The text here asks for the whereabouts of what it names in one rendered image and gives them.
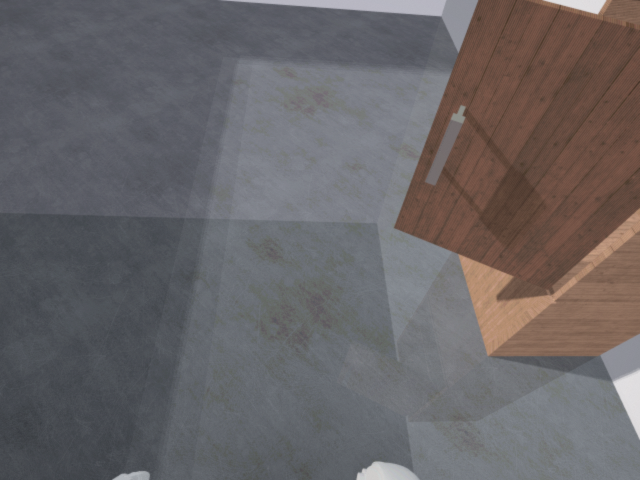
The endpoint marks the cupboard door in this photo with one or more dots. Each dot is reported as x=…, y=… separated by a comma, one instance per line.
x=547, y=162

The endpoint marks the handle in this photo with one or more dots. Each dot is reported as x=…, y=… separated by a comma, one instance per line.
x=446, y=145

